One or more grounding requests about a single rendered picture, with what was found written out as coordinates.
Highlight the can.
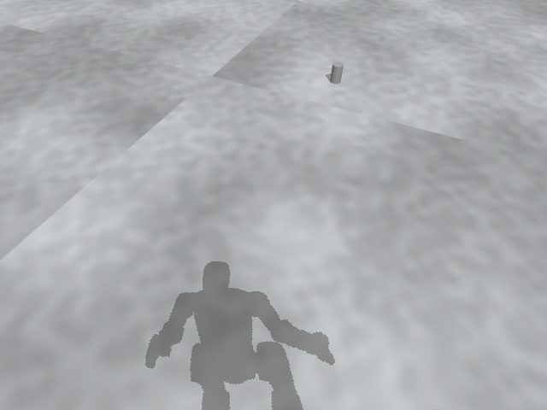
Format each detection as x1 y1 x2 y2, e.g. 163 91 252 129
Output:
330 62 344 84

